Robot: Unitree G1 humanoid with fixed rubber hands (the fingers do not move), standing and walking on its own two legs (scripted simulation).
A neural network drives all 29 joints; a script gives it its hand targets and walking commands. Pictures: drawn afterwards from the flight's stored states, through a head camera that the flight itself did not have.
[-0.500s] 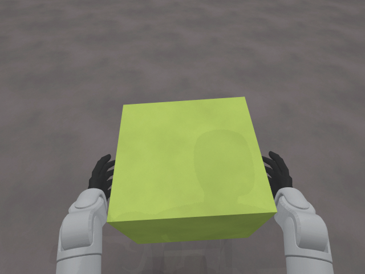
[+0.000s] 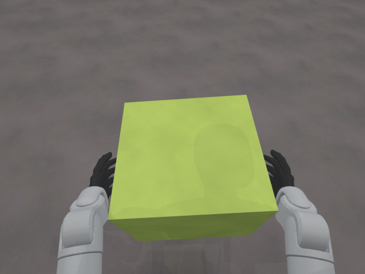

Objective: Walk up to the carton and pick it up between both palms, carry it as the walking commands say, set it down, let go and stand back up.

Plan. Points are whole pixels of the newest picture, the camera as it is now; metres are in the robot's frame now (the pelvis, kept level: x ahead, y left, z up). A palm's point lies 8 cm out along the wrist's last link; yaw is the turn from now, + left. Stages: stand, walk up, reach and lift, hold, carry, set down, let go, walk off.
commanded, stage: carry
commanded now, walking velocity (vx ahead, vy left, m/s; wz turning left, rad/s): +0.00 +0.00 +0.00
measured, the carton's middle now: (189, 172) +0.36 -0.01 -0.01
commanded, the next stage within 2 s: none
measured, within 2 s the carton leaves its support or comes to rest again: neither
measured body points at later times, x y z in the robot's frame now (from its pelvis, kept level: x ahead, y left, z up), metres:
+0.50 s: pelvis +0.25 -0.02 +0.00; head +0.29 +0.00 +0.45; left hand +0.55 +0.17 +0.01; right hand +0.54 -0.21 +0.04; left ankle +0.16 +0.08 -0.70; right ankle +0.18 -0.07 -0.70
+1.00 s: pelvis +0.51 -0.03 -0.01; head +0.55 +0.00 +0.44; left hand +0.81 +0.16 -0.01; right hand +0.80 -0.22 +0.03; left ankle +0.45 +0.06 -0.70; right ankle +0.39 -0.09 -0.70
